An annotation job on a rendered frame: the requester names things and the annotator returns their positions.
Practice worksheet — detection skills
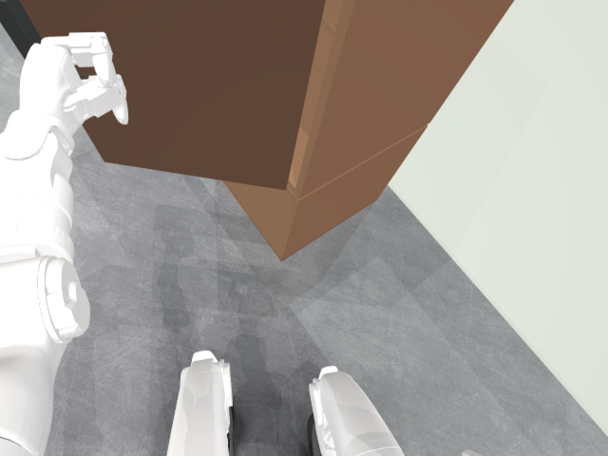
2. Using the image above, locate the left robot upper arm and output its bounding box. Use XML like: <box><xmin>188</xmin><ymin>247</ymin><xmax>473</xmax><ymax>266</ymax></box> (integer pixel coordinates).
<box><xmin>0</xmin><ymin>256</ymin><xmax>90</xmax><ymax>456</ymax></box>

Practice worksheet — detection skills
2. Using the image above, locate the handle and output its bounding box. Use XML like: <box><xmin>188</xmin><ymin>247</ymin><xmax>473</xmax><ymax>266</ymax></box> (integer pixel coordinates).
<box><xmin>0</xmin><ymin>0</ymin><xmax>86</xmax><ymax>80</ymax></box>

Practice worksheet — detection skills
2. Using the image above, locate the cupboard door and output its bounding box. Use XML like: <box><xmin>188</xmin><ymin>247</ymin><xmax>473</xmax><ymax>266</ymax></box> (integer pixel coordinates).
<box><xmin>20</xmin><ymin>0</ymin><xmax>326</xmax><ymax>190</ymax></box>

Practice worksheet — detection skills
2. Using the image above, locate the robot right shin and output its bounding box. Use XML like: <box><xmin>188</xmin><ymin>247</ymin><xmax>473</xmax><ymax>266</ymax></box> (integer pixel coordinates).
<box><xmin>315</xmin><ymin>366</ymin><xmax>353</xmax><ymax>456</ymax></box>

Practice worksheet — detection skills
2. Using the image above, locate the robot left hand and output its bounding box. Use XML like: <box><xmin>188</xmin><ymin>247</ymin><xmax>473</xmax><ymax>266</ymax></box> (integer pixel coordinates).
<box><xmin>19</xmin><ymin>32</ymin><xmax>128</xmax><ymax>136</ymax></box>

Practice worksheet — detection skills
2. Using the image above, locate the robot left forearm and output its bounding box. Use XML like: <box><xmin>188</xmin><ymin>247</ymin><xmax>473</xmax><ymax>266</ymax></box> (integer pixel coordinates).
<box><xmin>0</xmin><ymin>109</ymin><xmax>75</xmax><ymax>265</ymax></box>

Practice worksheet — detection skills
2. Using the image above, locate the left robot thigh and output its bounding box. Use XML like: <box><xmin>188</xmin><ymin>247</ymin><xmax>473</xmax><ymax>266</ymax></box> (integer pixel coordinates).
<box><xmin>166</xmin><ymin>358</ymin><xmax>233</xmax><ymax>456</ymax></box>

